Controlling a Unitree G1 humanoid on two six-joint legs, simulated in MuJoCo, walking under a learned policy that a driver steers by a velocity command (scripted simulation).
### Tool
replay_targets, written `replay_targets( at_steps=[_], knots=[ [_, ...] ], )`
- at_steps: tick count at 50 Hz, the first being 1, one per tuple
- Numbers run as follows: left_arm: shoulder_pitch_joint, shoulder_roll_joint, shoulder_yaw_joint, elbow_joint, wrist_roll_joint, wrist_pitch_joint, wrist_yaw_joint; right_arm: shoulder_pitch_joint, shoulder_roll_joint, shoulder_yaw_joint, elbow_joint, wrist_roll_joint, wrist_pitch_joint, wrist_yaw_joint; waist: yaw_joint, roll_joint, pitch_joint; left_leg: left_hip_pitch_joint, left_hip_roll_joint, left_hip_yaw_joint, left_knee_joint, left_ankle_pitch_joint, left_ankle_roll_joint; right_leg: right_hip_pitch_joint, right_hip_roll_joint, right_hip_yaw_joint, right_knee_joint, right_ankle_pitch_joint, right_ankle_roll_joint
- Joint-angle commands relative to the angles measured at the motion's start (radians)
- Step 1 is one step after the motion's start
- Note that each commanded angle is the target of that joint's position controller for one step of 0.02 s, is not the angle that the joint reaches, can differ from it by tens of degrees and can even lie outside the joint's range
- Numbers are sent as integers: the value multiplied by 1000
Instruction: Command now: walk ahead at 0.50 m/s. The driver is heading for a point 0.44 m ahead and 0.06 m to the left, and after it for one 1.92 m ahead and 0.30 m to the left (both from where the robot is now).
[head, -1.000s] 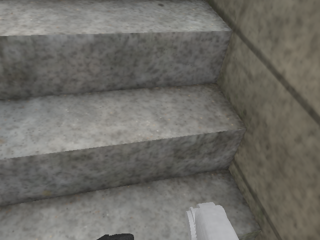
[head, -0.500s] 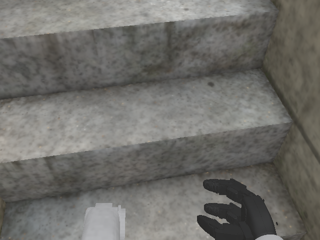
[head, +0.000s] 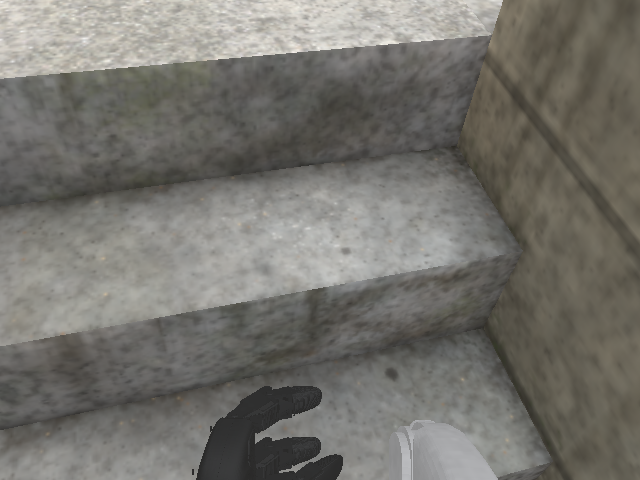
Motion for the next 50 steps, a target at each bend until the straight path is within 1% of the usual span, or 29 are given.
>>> replay_targets(
  at_steps=[1, 3, 4, 5, 6, 8, 9, 11, 13, 16, 19, 22, 24, 25, 26, 27, 28, 30, 32, 35, 37, 39, 43, 44, 45, 47, 48, 49, 50],
  knots=[
    [86, 173, 80, -121, 1, 0, 2, 96, -366, -52, 9, 7, -42, -31, 253, 318, -262, -52, 148, 25, 82, 1979, 218, 835, 121, -85, -347, -243, -47],
    [316, 280, 123, 0, 53, 41, 1, 13, -402, -79, -15, -12, -53, -20, 355, 277, -308, 22, 165, -30, 410, 1776, 226, 1035, 91, 217, -725, -336, -94],
    [496, 384, 168, 104, 85, 80, 16, -24, -276, -74, -80, -23, -82, 17, 346, -137, -319, -408, 16, -111, 739, 1180, 193, 1261, -165, 899, -1137, -537, -284],
    [605, 413, 184, 178, 114, 100, 28, -148, -233, -92, -87, -5, -98, 33, 370, -267, -360, -644, -227, -267, 1458, 219, 107, 1293, -347, 1485, -1559, -887, -413],
    [590, 314, 163, 243, 90, 70, 27, -329, -127, -93, -221, 3, -124, 51, 326, -210, -186, -904, -246, -426, 1937, 143, 113, 1169, -361, 1454, -1570, -903, -293],
    [405, 137, 117, 359, 72, 19, -21, -469, 49, -15, -408, 11, -88, 17, 138, -118, 183, -1177, -229, -280, 2233, 100, 146, 853, -282, 842, -1379, -447, -121],
    [347, 55, 99, 392, 90, 5, -43, -446, 105, 19, -444, 4, -70, 3, 91, -65, 185, -1245, -213, -300, 2328, 167, 180, 822, -216, 588, -1288, -181, -37],
    [273, 33, 89, 395, 100, 2, -82, -330, 117, 44, -445, 37, -36, 0, 10, -32, 170, -1278, -188, -286, 2228, 179, 176, 784, -141, 264, -1290, 62, 40],
    [254, 94, 81, 385, 120, -11, -94, -319, 90, 48, -450, 45, -5, -21, -25, -78, 171, -1274, -211, -201, 2271, 211, 120, 676, -121, 142, -1378, 141, 18],
    [289, 181, 78, 418, 77, -30, -79, -521, 49, 73, -539, 21, -1, -48, -4, -150, 169, -1260, -167, -61, 1976, 293, 72, 594, -55, 40, -1494, 141, 11],
    [530, 313, 134, 472, 62, 2, -26, -775, 80, 108, -593, 9, 4, -34, 126, -167, 25, -1169, -59, 163, 1715, 216, 34, 882, -162, 148, -1698, 219, -90],
    [576, 376, 146, 493, 7, 1, 7, -763, 15, 96, -591, 12, -2, 0, 74, -296, -159, -715, -139, 269, 1341, -162, 114, 1117, -185, 15, -1553, 1635, -134],
    [551, 490, 174, 487, -1, -22, 8, -532, -112, 48, -542, -29, 7, 24, -37, -357, -311, -515, -216, 211, 1020, -278, 111, 1396, -258, 85, -1341, 2163, -192],
    [505, 482, 177, 471, -2, -38, 4, -457, -166, 20, -519, -46, 3, 25, -77, -361, -353, -397, -199, 51, 788, -299, 117, 1453, -248, 121, -1189, 2022, -176],
    [489, 431, 173, 417, 32, -62, -10, -277, -265, -27, -437, -74, 15, 35, -90, -186, -413, -146, -79, -288, 671, -182, 196, 1217, -204, 179, -910, 1627, -164],
    [481, 260, 154, 404, 39, -75, -51, -125, -353, -69, -318, -66, 49, 8, -58, 205, -429, 81, 174, -911, 243, -365, 377, 751, 40, 241, -520, 450, -110],
    [367, 237, 174, 406, 40, -93, -77, -62, -285, -68, -276, -68, 36, -19, -117, 139, -363, 44, 234, -1138, 96, -405, 407, 503, 187, 498, 159, 193, -73],
    [122, 81, 120, 203, 29, -93, -72, -192, -145, -45, -176, -27, -15, 12, 3, -12, -1, -219, 212, -729, 196, -365, 248, 143, 137, 442, 546, 99, -102],
    [172, 54, 95, 145, 29, -68, -46, -235, 15, -16, -81, -27, -23, 56, 120, -122, 84, -335, 104, -403, 226, -217, 107, 122, 118, 440, 568, 183, -131],
    [287, 11, 53, 130, -15, -45, -26, -321, 0, -4, -86, -48, -20, 82, 219, -74, 138, -409, 71, -138, 178, -29, 46, -19, 80, 431, 606, 214, -119],
    [267, 22, 47, 130, -22, -15, -14, -293, -45, -3, -81, -65, -14, 76, 215, -10, 141, -468, 66, -68, 121, -4, 83, -70, 92, 347, 658, 221, -66],
    [211, 20, 40, 115, 16, -5, 19, -198, -100, -8, -66, -53, -11, 61, 174, 42, 147, -399, 72, -83, 96, -37, 118, -189, 74, 302, 691, 225, -29],
    [-216, 92, 24, -70, 8, -11, 2, -17, -108, -19, -39, 5, 0, -13, 58, 128, 157, -425, 57, -40, -200, 134, 138, 4, -31, -9, 120, 143, 24],
    [-283, 48, 4, -100, -4, 0, 0, 55, -133, -33, -20, 17, 3, -35, 30, 170, 140, -366, 112, -78, -299, 210, 164, 131, -91, -14, -8, 61, 13],
    [-194, 65, 15, -77, -6, 10, -19, -9, -174, -36, -42, 24, 14, -51, 92, 137, 39, -329, 100, 29, -282, 679, 164, 429, -23, -98, -217, -37, -17],
    [16, 155, 72, -53, 2, 11, -18, 5, -279, -48, -37, -25, 3, -58, 240, 306, -214, -23, 144, 74, 26, 2040, 200, 729, 112, -78, -244, -252, -59],
    [145, 251, 107, -36, 19, 5, -30, -57, -344, -62, -57, -1, -4, -61, 332, 369, -273, 132, 139, 75, 210, 2153, 174, 801, 118, 12, -525, -236, -90],
    [343, 334, 150, 37, 45, 14, -37, -141, -337, -73, -100, -3, -23, -59, 401, 297, -341, 62, 141, 41, 433, 2032, 165, 1045, 62, 253, -728, -201, -123],
    [552, 508, 212, 177, 91, 49, -29, -176, -242, -74, -165, -2, -60, -33, 363, -130, -414, -309, -43, -11, 810, 1419, 127, 1317, -174, 901, -1118, -105, -269]
  ],
)
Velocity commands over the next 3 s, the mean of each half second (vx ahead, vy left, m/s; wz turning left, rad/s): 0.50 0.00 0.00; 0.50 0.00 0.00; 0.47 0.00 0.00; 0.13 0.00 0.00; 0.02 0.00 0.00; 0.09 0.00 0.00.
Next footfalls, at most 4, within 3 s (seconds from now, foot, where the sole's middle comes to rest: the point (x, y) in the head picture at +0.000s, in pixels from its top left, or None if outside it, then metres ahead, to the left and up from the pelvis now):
0.06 right None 0.19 -0.11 -0.59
0.50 left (211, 466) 0.40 0.11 -0.39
0.98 right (361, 214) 0.68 -0.12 -0.18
1.46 left None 0.94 0.14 0.02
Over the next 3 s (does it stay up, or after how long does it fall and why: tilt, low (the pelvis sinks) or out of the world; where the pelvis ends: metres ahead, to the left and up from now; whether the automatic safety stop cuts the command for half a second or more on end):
stays up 1.02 0.00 0.79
